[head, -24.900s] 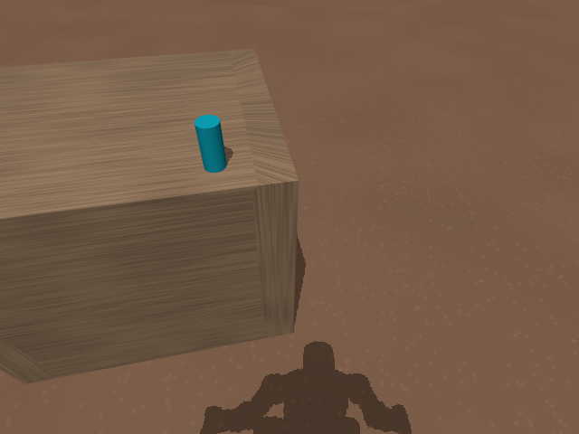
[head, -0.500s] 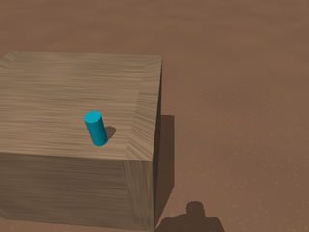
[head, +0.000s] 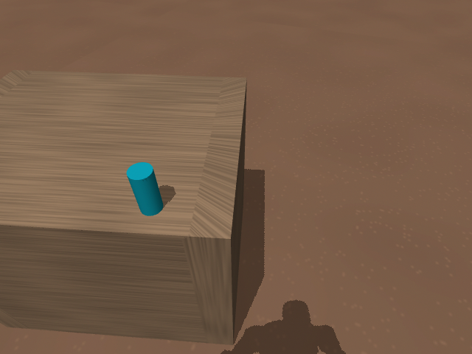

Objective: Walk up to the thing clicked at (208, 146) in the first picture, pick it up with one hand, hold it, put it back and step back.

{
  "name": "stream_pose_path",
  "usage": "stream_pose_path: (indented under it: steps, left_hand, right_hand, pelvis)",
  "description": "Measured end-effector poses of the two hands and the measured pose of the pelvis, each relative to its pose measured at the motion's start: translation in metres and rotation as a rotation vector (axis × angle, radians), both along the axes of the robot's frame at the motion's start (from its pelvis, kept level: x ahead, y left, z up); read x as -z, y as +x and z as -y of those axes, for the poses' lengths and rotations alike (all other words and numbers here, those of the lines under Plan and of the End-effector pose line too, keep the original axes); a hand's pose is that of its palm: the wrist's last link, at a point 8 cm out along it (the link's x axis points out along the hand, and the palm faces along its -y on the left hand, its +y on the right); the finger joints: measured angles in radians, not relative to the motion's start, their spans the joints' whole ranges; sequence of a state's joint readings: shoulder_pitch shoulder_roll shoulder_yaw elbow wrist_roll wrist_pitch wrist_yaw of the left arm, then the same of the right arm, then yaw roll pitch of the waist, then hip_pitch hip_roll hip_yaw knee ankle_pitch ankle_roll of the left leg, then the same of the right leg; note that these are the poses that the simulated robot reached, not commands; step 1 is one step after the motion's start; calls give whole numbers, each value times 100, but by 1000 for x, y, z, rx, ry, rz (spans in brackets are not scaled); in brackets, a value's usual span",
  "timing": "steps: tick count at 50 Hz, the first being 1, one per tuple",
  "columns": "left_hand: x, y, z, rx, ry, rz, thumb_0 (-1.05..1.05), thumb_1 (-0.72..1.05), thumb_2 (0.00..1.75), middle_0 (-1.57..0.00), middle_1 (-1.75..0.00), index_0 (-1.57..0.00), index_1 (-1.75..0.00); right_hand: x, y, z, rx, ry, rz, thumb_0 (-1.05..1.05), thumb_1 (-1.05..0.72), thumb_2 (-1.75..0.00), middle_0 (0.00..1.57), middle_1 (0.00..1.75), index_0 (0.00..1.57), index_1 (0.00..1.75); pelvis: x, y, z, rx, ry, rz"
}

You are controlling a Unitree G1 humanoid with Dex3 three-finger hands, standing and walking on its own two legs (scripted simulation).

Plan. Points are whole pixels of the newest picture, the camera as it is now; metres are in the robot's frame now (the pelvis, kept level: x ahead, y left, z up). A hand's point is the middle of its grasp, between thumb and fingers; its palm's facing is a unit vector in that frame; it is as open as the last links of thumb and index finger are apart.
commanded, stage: home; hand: left
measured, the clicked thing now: (146, 190) +0.46 +0.20 +0.03
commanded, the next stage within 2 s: stand in 0.84 s
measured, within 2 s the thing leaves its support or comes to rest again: neither
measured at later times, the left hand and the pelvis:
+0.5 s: hand out of the picture +0.11 +0.26 -0.15, palm faces -0.03 -0.94 -0.35, open 17.5 cm; pelvis +0.02 +0.00 +0.00, yaw +0 degrees
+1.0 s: hand out of the picture +0.09 +0.26 -0.15, palm faces -0.03 -0.94 -0.35, open 17.4 cm; pelvis +0.03 +0.01 +0.00, yaw +0 degrees
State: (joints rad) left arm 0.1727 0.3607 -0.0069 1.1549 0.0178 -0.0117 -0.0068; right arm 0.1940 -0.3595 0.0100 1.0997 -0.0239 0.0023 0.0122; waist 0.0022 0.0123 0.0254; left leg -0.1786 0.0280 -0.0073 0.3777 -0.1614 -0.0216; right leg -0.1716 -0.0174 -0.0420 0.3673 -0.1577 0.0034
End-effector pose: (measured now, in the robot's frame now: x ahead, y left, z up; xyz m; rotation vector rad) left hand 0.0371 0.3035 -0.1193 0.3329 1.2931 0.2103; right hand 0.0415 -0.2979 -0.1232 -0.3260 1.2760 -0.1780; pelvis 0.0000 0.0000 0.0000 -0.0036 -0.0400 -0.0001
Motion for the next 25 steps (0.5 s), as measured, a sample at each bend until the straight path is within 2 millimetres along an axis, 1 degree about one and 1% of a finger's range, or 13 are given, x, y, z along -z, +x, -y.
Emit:
stream_pose_path:
  steps: [6,17,25]
  left_hand:
    - [0,15,0,6,-5,9,0,-53,6,-6,-5,-5,-5]
    - [-3,49,3,26,-12,57,0,-55,5,-6,-5,-5,-5]
    - [-5,63,3,32,-12,78,0,-55,5,-6,-5,-5,-5]
  right_hand:
    - [-1,7,-1,1,-5,-3,1,-90,-90,20,30,20,31]
    - [-4,36,-5,-10,-5,33,1,-90,-90,20,30,20,31]
    - [-7,52,-6,-9,-7,59,1,-90,-90,20,30,20,31]
  pelvis:
    - [-1,7,-2,1,0,-1]
    - [-2,18,-4,1,2,-5]
    - [-3,25,-5,1,0,-3]
